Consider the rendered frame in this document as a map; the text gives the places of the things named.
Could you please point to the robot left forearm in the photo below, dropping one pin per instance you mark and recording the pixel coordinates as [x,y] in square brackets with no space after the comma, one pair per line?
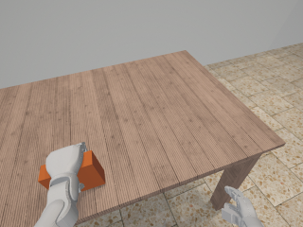
[61,205]

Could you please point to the robot left hand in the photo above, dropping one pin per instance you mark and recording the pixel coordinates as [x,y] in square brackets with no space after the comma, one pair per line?
[66,160]

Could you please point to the table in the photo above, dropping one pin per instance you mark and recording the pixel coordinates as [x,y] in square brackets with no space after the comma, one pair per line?
[154,124]

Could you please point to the robot right hand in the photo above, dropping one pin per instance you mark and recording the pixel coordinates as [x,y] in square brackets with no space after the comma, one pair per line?
[244,208]

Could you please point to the robot right forearm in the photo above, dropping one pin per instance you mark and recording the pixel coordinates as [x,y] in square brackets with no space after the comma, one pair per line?
[250,221]

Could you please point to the sponge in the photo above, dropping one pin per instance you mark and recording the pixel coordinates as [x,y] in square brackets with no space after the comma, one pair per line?
[91,173]

